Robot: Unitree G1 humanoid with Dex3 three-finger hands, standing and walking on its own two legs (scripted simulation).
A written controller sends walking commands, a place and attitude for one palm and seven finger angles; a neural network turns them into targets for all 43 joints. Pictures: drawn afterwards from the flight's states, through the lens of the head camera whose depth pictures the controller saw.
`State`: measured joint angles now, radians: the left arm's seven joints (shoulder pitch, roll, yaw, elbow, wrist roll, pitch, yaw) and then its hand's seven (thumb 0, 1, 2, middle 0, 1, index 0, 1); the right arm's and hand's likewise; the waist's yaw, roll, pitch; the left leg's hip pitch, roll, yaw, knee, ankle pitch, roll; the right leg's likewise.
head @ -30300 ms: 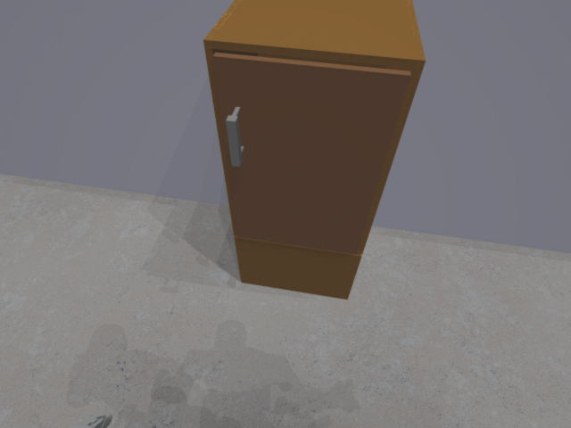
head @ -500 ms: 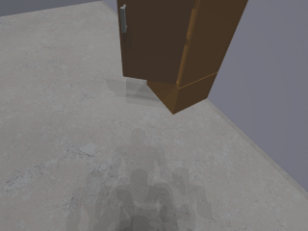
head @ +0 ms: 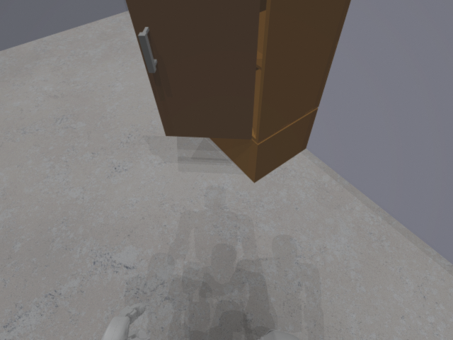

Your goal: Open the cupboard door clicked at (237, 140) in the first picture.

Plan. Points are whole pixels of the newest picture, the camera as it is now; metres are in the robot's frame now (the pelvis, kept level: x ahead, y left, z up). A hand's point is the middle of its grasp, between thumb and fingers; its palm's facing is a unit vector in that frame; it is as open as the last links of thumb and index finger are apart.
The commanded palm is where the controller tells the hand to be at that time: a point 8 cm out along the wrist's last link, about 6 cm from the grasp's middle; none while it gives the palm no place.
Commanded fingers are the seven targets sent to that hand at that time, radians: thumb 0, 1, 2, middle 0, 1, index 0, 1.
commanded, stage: take the last steps up to it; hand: left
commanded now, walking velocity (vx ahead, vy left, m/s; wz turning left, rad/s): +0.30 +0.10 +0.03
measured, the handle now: (149, 50) +0.92 +0.26 +0.01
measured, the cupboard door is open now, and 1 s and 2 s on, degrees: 48 48 48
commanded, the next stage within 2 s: come to a stop and stand still in 0.70 s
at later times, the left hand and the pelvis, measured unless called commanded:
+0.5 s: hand out of the picture +0.08 +0.22 -0.17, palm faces +0.13 -0.98 -0.14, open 7.4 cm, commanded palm none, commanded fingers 0.00 0.90 0.90 -0.20 -0.30 -0.20 -0.30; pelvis +0.19 +0.08 +0.00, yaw +1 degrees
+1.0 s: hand (135, 202) +0.45 +0.25 -0.15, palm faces -0.08 -0.98 -0.21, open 7.4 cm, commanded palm none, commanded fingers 0.00 0.90 0.90 -0.20 -0.30 -0.20 -0.30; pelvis +0.32 +0.09 +0.01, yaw -2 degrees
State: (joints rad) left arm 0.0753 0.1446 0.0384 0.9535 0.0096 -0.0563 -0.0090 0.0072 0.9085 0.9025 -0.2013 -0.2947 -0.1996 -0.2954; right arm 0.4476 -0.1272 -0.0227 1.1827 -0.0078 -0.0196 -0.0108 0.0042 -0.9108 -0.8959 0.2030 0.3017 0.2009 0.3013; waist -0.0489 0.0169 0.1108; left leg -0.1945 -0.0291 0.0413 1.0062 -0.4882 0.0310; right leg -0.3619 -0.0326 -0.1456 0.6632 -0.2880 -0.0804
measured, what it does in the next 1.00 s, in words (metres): walks ahead: left foot, then right foot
